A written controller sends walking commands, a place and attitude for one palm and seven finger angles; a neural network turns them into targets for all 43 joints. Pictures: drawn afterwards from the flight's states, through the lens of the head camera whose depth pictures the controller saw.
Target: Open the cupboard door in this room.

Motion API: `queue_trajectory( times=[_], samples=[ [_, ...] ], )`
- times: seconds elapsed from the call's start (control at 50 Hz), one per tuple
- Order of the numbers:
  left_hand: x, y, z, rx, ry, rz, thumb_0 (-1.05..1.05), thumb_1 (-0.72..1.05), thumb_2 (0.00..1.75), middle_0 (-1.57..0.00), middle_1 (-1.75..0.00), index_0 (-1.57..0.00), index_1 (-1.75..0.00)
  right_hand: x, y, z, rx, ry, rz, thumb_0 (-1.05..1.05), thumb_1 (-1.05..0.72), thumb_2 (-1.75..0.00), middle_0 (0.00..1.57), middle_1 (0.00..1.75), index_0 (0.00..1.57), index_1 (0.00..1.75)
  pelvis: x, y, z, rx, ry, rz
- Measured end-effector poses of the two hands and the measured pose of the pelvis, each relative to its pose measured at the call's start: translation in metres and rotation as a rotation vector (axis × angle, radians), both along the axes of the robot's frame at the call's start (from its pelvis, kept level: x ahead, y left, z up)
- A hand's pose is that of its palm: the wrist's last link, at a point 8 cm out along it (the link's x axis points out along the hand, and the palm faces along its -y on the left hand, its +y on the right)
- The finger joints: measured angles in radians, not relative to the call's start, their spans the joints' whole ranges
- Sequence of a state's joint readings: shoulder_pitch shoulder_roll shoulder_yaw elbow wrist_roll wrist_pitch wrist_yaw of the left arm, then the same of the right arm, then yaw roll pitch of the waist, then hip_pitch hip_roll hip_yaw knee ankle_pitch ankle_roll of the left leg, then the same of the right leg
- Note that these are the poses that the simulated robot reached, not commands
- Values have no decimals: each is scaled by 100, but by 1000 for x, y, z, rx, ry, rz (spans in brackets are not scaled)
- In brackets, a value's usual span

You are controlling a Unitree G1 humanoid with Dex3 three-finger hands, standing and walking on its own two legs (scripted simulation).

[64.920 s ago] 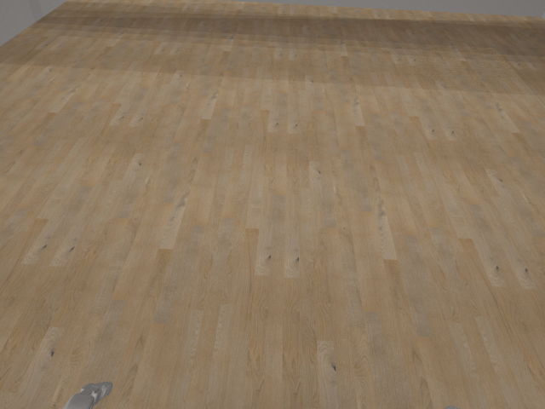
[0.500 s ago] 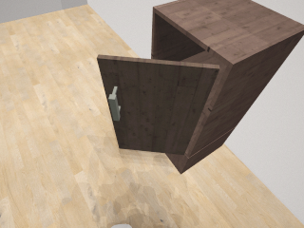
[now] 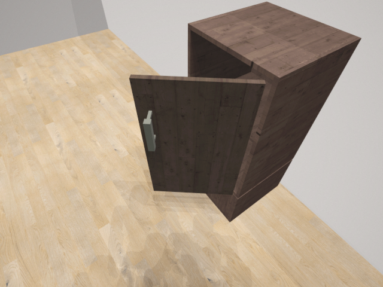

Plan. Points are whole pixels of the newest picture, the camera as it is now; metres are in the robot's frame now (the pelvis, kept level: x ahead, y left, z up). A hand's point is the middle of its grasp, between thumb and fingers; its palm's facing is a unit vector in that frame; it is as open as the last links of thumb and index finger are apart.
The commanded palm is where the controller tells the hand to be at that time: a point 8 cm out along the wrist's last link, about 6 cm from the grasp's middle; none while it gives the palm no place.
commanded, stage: come to a stop and stand still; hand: left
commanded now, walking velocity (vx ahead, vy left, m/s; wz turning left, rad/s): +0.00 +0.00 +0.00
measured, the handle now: (150, 131) +0.55 +0.16 -0.04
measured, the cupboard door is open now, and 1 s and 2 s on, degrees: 51 51 51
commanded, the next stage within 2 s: look again from close up in 0.28 s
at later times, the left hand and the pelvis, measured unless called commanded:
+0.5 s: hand out of the picture -0.08 +0.14 -0.18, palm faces +0.05 -0.98 -0.18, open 7.3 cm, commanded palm none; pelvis -0.03 -0.01 +0.00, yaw +3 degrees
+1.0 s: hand out of the picture -0.04 +0.18 -0.18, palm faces +0.07 -0.98 -0.16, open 7.3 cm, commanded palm none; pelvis -0.03 +0.01 +0.00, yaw +2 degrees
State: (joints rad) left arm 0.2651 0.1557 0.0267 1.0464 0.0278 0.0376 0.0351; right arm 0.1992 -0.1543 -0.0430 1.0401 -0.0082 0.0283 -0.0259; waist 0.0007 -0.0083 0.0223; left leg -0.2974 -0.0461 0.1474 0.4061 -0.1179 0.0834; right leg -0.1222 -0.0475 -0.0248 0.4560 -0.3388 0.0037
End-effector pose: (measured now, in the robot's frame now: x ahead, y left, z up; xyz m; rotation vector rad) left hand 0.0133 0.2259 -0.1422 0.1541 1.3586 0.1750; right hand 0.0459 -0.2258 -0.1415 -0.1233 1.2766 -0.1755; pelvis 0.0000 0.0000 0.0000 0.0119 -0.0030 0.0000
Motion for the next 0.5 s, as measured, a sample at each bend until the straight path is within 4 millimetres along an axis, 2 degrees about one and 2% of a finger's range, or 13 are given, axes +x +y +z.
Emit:
queue_trajectory(
  times=[0.12,0.22,0.3,0.4,0.5],
  samples=[
    [-35,-14,-3,-30,50,12,1,91,90,-20,-30,-20,-30,-52,-9,-2,-6,98,-31,0,-93,-90,20,30,20,30,-5,-4,1,-23,-27,6],
    [-48,-25,-10,-66,81,9,1,91,90,-20,-30,-20,-30,-92,-4,2,-7,184,-57,1,-92,-90,20,30,20,30,-8,-8,2,-17,-36,5],
    [-60,-32,-8,-78,95,22,1,91,90,-20,-30,-20,-30,-112,3,2,10,245,-55,1,-92,-90,20,30,20,30,-14,-9,3,-11,-23,12],
    [-84,-39,-3,-73,130,32,1,91,90,-20,-30,-20,-30,-115,7,-1,40,249,-35,1,-91,-90,20,30,20,30,-20,-11,3,-15,-18,23],
    [-95,-33,-7,-42,123,42,1,91,90,-20,-30,-20,-30,-90,1,-8,30,153,12,1,-91,-90,20,30,20,30,-27,-14,-5,-43,-20,52]
  ],
)
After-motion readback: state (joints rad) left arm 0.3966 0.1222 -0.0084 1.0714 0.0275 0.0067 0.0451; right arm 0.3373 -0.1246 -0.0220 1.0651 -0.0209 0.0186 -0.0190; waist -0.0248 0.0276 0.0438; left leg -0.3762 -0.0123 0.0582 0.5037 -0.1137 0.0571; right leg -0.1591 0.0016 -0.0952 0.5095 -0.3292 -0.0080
